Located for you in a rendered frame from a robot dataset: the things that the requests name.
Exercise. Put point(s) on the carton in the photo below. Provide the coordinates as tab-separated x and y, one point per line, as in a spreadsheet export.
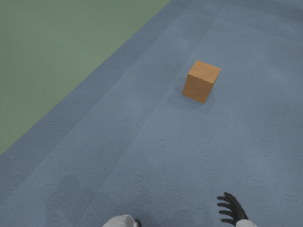
200	81

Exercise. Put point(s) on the right robot hand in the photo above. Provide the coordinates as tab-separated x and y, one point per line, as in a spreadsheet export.
237	213

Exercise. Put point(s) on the left robot thigh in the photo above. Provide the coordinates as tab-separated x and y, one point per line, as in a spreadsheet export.
121	221

